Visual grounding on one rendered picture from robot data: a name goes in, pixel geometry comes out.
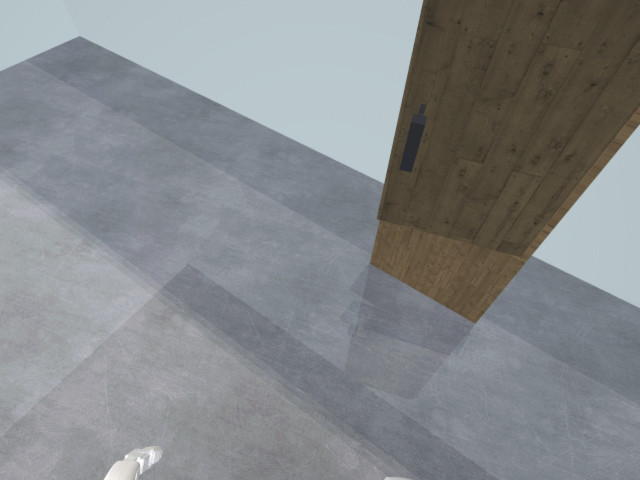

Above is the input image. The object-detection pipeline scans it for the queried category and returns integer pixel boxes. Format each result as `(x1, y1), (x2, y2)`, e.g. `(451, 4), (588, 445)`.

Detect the left robot hand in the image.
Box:
(104, 446), (163, 480)

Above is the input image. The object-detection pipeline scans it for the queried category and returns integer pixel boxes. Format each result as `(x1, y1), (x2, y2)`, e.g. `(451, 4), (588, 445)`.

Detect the handle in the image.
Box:
(399, 104), (427, 173)

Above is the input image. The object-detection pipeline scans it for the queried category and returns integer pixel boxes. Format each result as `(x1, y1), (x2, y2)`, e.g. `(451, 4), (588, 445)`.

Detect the cupboard door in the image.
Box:
(377, 0), (640, 257)

